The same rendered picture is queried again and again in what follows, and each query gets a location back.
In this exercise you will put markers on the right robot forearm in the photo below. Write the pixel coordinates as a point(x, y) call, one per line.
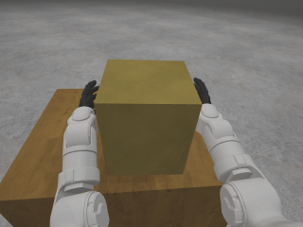
point(230, 161)

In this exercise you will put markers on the carton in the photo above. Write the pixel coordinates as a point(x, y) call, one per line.
point(147, 112)

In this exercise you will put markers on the robot left upper arm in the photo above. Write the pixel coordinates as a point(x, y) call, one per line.
point(88, 209)

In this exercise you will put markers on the left robot hand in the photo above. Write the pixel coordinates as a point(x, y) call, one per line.
point(87, 96)

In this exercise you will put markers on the robot right upper arm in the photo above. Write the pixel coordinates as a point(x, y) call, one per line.
point(253, 203)

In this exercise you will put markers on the left robot forearm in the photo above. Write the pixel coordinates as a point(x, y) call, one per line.
point(80, 171)

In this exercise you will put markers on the pedestal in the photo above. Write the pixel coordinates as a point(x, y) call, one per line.
point(28, 190)

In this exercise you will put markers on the right robot hand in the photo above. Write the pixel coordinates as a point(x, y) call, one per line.
point(202, 91)

